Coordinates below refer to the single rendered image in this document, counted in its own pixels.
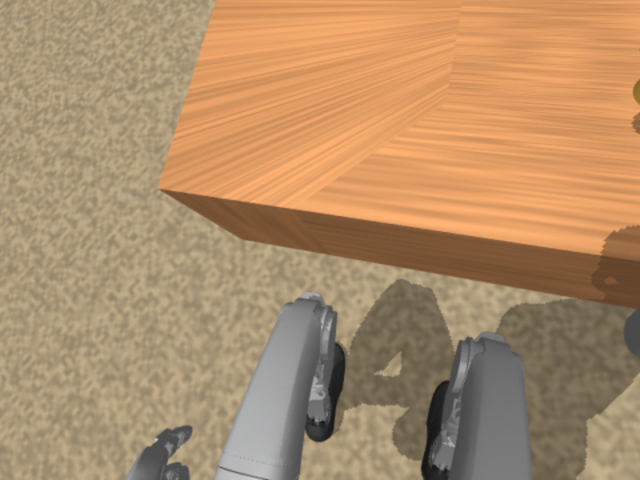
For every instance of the right robot arm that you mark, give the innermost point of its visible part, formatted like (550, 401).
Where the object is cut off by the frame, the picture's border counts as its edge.
(632, 332)

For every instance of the right robot foot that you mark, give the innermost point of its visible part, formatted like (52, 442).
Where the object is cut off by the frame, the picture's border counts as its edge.
(428, 469)

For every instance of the can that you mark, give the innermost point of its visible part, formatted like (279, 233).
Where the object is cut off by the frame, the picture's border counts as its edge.
(636, 92)

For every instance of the left robot hand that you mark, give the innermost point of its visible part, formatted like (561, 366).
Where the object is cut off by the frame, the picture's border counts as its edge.
(151, 464)

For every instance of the left robot foot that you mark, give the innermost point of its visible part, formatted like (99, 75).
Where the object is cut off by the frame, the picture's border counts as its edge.
(321, 431)

